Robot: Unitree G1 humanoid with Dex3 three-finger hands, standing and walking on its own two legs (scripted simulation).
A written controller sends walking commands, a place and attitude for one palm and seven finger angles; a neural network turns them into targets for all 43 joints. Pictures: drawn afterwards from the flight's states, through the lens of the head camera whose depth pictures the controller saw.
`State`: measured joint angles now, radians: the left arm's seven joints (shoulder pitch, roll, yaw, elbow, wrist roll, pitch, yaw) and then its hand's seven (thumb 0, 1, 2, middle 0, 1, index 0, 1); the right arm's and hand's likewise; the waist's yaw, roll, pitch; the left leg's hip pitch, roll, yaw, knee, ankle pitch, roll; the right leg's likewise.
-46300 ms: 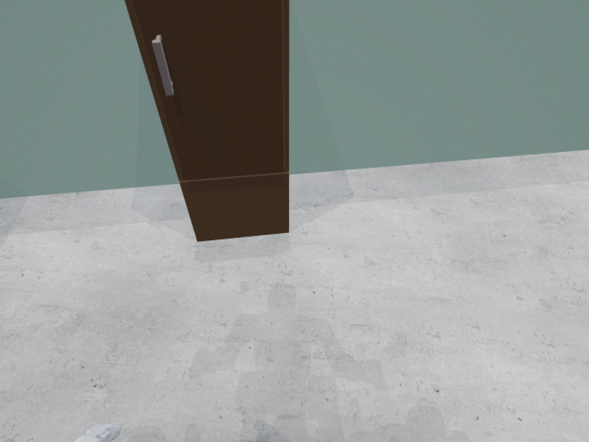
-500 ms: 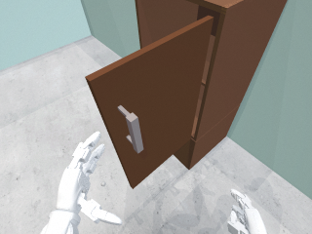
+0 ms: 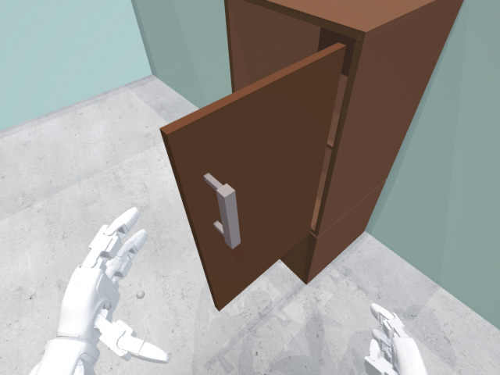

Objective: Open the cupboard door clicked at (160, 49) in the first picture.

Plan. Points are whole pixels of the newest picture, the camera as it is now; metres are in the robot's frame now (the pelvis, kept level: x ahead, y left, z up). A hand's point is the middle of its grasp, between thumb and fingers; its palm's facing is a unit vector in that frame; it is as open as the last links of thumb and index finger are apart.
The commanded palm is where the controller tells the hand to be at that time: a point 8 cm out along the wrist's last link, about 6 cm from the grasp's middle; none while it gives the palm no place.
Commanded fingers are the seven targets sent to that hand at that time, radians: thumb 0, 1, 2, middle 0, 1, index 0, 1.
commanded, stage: draw the hand back to the body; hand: left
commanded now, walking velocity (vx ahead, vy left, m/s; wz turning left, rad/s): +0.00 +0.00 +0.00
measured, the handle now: (222, 212) +0.36 +0.08 +0.08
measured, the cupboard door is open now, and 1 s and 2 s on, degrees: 91 91 91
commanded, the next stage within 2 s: step back with the hand held close in 1.22 s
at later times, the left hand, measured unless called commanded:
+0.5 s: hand (68, 272) +0.20 +0.24 +0.15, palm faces +0.30 -0.88 -0.38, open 13.2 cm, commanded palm +0.16 +0.28 +0.17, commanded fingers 0.00 0.34 0.66 -0.18 -0.30 -0.18 -0.30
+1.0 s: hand (17, 240) +0.22 +0.28 +0.20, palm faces +0.46 -0.78 -0.42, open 7.8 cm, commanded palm +0.17 +0.31 +0.20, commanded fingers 0.00 0.90 0.90 -0.20 -0.30 -0.20 -0.30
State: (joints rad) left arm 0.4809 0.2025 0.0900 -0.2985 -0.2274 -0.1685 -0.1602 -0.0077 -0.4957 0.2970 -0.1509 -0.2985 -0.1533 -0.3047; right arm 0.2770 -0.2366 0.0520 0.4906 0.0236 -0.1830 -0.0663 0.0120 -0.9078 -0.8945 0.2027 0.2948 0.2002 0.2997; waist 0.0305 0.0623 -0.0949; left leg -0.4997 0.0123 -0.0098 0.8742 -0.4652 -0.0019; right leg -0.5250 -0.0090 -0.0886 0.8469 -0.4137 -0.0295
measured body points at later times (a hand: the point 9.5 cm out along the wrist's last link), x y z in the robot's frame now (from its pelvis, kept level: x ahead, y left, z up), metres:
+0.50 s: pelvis +0.01 +0.02 +0.04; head +0.00 +0.00 +0.49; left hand +0.18 +0.28 +0.17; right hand +0.19 -0.19 -0.05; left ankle -0.01 +0.12 -0.70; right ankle +0.01 -0.10 -0.70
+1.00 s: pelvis +0.02 +0.01 +0.05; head +0.01 -0.01 +0.50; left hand +0.19 +0.32 +0.22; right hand +0.21 -0.21 -0.04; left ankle -0.01 +0.12 -0.70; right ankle +0.01 -0.10 -0.70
